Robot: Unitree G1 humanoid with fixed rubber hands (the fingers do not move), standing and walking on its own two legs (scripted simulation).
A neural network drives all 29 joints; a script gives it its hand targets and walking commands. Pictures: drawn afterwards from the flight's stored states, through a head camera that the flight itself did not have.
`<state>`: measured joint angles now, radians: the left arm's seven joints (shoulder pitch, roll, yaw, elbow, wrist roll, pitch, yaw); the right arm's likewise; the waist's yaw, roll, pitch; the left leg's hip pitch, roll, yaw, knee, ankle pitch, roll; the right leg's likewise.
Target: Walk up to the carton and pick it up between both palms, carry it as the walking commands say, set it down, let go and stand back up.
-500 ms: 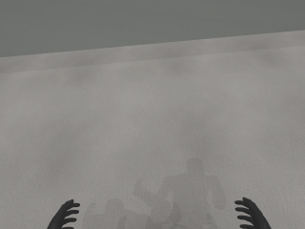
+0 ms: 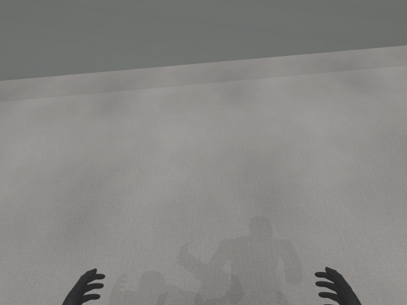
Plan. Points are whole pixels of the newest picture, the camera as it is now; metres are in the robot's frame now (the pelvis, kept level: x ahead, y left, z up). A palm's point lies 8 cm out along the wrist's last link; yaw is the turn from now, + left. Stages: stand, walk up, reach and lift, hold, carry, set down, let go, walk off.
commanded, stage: walk up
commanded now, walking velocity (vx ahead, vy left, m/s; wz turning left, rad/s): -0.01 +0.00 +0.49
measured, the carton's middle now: out of the picture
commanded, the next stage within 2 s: none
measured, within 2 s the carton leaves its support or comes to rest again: neither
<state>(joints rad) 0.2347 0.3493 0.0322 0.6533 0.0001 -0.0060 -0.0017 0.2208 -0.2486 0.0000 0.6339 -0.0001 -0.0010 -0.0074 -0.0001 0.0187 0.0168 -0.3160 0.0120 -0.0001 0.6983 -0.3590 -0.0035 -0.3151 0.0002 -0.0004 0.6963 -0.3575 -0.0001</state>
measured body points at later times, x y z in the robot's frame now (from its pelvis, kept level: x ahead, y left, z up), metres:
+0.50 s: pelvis -0.03 +0.03 +0.00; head -0.01 +0.06 +0.45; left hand +0.02 +0.32 -0.12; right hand +0.13 -0.19 -0.10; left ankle -0.05 +0.13 -0.72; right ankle -0.03 -0.12 -0.67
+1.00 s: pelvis -0.07 -0.02 +0.01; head -0.01 -0.03 +0.46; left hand -0.05 +0.27 -0.08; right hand +0.13 -0.18 -0.13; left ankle -0.16 +0.13 -0.65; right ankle -0.02 -0.09 -0.72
